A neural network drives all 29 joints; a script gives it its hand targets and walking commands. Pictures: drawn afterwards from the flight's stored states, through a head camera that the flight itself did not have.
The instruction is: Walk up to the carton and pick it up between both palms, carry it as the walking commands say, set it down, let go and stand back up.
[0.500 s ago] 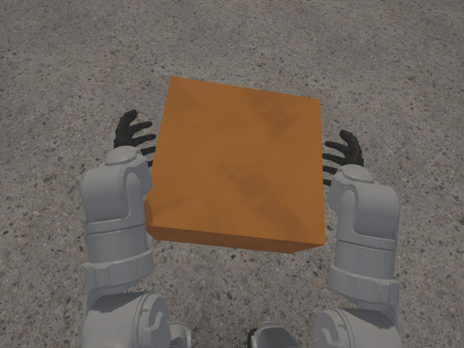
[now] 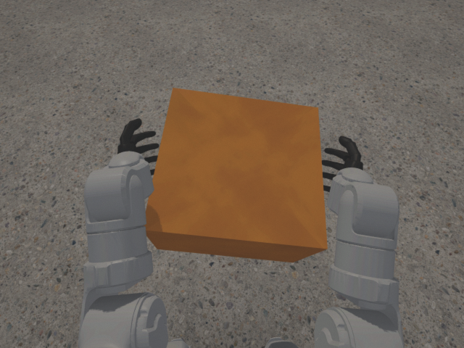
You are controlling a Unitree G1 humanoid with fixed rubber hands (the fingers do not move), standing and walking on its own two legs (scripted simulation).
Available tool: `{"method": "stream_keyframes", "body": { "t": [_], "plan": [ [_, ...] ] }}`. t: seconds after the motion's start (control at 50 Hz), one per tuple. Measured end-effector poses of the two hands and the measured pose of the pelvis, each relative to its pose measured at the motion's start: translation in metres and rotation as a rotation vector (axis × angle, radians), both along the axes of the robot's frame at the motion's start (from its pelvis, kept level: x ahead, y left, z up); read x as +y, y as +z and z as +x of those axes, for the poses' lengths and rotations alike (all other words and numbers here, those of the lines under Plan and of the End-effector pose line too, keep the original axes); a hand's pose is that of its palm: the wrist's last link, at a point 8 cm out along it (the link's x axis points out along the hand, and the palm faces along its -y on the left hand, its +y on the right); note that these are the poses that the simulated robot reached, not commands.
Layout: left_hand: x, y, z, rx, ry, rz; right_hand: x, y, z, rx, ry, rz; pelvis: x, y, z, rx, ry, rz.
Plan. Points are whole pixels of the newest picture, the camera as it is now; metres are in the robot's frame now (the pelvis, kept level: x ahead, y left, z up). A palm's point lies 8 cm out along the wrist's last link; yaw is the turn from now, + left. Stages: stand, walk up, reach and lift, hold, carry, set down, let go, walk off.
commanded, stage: carry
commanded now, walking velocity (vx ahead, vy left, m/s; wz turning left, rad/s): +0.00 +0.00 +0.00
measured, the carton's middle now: (236, 179) +0.40 -0.01 +0.03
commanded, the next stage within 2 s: none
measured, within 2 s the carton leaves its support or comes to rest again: neither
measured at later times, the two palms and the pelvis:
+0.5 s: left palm (104, 206) +0.30 +0.17 +0.14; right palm (358, 223) +0.27 -0.16 +0.12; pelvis -0.06 +0.01 +0.00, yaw -1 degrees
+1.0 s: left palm (85, 240) +0.27 +0.21 +0.09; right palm (324, 252) +0.25 -0.12 +0.08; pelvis -0.03 +0.05 +0.00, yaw -1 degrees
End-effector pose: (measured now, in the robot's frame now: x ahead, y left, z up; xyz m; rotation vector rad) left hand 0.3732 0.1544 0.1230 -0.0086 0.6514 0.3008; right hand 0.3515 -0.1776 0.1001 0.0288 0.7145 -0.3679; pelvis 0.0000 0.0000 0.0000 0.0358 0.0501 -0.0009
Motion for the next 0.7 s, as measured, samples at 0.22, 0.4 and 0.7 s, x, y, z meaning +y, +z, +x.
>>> {"method": "stream_keyframes", "body": {
  "t": [0.22,0.4,0.7],
  "plan": [
    [0.006,0.003,-0.036,-0.041,-0.008,-0.054,0.005,0.018,-0.040,-0.043,-0.010,-0.036,0.005,-0.004,-0.033,-0.037,-0.019,-0.031],
    [0.011,0.012,-0.065,-0.040,0.007,-0.066,0.010,0.026,-0.067,-0.036,0.001,-0.043,0.006,-0.003,-0.054,-0.057,-0.023,-0.022],
    [0.039,-0.009,-0.092,0.035,0.002,-0.066,0.037,0.011,-0.092,0.032,0.018,0.000,0.029,-0.004,-0.057,-0.060,-0.020,-0.033]
  ]
}}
